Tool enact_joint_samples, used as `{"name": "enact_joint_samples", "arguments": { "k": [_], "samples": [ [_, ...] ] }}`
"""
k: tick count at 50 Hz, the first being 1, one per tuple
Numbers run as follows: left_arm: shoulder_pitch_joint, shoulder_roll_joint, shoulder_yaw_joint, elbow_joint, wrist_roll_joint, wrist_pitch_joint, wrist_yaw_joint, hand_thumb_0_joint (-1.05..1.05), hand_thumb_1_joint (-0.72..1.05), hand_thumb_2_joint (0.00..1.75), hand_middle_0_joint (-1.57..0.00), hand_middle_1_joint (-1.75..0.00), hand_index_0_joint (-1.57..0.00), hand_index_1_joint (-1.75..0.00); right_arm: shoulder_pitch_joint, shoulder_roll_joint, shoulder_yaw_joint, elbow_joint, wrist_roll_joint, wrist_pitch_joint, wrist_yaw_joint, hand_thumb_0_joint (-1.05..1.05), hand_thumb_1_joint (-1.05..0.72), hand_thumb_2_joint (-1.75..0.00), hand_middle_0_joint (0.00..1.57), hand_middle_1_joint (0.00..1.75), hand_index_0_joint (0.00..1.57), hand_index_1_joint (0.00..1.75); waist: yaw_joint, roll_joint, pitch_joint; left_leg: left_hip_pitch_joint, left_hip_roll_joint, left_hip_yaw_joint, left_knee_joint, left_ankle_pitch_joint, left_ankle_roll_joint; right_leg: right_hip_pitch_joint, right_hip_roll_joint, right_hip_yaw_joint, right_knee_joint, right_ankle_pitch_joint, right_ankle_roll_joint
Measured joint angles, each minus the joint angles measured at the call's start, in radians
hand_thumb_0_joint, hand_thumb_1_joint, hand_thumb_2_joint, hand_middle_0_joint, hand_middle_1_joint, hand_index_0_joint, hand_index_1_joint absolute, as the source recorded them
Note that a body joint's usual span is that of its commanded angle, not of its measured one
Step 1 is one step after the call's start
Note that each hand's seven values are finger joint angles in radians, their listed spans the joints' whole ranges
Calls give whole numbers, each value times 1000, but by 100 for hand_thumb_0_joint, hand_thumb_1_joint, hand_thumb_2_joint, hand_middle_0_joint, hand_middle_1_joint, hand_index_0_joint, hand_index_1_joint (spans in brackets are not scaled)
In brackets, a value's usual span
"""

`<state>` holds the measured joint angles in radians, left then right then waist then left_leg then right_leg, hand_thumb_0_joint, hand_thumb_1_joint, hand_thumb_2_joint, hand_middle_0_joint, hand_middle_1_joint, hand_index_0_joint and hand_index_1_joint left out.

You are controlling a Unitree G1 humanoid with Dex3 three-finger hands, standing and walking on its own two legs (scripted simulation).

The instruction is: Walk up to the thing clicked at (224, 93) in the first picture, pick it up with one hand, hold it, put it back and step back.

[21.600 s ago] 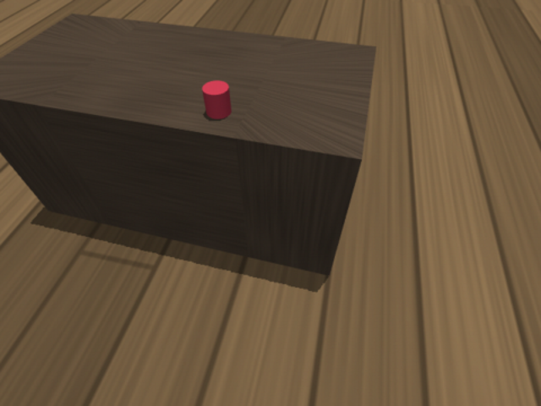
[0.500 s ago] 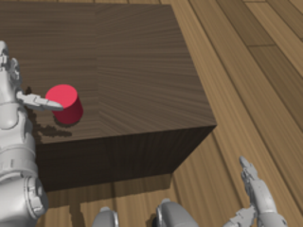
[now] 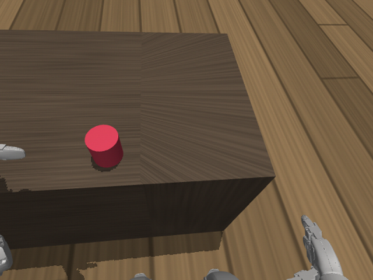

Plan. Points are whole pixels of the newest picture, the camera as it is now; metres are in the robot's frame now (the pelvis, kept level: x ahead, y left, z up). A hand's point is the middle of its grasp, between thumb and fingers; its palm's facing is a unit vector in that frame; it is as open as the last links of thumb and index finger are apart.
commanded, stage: sink last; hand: left
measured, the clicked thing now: (105, 146) +0.44 +0.18 -0.05
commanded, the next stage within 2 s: home in 0.98 s
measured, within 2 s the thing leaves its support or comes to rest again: neither
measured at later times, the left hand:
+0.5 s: hand (32, 234) +0.22 +0.26 +0.04, palm faces +0.32 -0.90 -0.31, open 17.5 cm
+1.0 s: hand out of the picture +0.14 +0.22 +0.04, palm faces +0.31 -0.89 -0.35, open 17.3 cm
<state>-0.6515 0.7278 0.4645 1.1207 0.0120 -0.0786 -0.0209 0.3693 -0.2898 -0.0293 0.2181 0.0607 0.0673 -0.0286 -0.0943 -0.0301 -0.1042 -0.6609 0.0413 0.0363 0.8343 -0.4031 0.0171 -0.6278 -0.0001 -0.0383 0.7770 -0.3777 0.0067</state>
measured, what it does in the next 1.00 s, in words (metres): stands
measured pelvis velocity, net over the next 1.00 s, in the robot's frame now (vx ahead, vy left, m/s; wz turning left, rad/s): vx -0.02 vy -0.03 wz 0.04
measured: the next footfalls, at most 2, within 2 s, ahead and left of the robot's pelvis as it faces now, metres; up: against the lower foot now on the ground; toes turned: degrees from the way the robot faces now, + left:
none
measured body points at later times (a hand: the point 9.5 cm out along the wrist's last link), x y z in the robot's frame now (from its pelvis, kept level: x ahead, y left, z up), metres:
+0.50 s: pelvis +0.02 +0.00 +0.01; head +0.03 +0.00 +0.46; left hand +0.20 +0.30 +0.06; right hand +0.18 -0.26 -0.04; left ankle +0.00 +0.10 -0.70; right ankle +0.00 -0.13 -0.70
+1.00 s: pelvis -0.02 -0.03 +0.01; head -0.01 -0.04 +0.46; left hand +0.12 +0.27 +0.06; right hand +0.14 -0.28 -0.05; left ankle +0.00 +0.10 -0.70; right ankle +0.00 -0.13 -0.70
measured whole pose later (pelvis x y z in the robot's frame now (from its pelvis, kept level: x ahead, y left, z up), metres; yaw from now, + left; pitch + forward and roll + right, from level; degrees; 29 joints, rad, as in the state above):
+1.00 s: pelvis -0.02 -0.03 +0.01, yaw +2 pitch +2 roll +1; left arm 0.53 0.28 0.21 -0.09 -0.08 -0.04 0.05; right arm 0.40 -0.22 -0.08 0.32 0.04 -0.02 -0.09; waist 0.03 0.02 -0.04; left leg -0.43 0.02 0.02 0.73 -0.34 -0.01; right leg -0.43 -0.02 -0.06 0.75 -0.37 -0.02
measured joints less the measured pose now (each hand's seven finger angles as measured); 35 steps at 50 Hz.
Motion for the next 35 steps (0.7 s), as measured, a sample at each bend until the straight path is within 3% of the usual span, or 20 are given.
{"name": "enact_joint_samples", "arguments": {
  "k": [4,8,11,16,20,26,32,35],
  "samples": [
    [73,-8,-27,-54,-2,22,32,-1,-59,3,-7,-4,-7,-5,0,-2,5,19,2,-16,6,-1,53,-7,6,5,6,5,26,7,-6,26,-1,-6,-19,1,0,34,0,-7,-31,6,2],
    [204,-78,-77,-184,-18,50,44,-1,-59,3,-7,-4,-6,-4,0,5,7,52,3,-39,13,-1,51,-7,6,5,6,5,57,32,-21,65,-4,-6,-38,-1,4,78,-2,-6,-60,9,6],
    [367,-157,-111,-369,-41,71,49,-1,-58,3,-7,-3,-7,-4,7,12,4,61,9,-43,16,-1,51,-7,6,5,6,5,73,52,-30,102,-8,0,-57,-3,7,114,-5,-1,-79,9,8],
    [694,-302,-180,-794,-80,97,67,-1,-57,2,-7,-3,-7,-4,24,30,-10,55,20,-39,1,-1,50,-7,6,6,6,5,87,62,-19,173,-16,9,-89,-2,10,176,-12,7,-98,4,13],
    [888,-376,-224,-1022,-95,106,84,-1,-55,2,-7,-4,-7,-4,29,39,-32,45,23,-30,-24,-1,51,-6,6,6,6,5,98,50,4,218,-21,7,-109,4,6,217,-17,5,-102,1,11],
    [1068,-429,-270,-1204,-103,120,103,-1,-53,1,-7,-4,-7,-3,24,45,-45,66,11,-33,-51,-1,53,-6,6,5,6,5,117,48,24,240,-23,-5,-114,15,-2,236,-19,-7,-93,-2,2],
    [1212,-475,-358,-1341,-97,121,85,-1,-52,1,-6,-4,-7,-3,20,57,-50,70,-3,-48,-56,-1,53,-5,6,5,6,5,121,69,29,247,-26,-11,-110,25,-8,238,-23,-13,-70,-6,-5],
    [1253,-480,-372,-1364,-98,115,74,-1,-51,1,-6,-5,-7,-3,24,63,-58,62,-5,-54,-59,-1,53,-5,6,5,6,5,121,75,27,253,-27,-13,-112,32,-12,239,-23,-15,-61,-6,-9]
  ]
}}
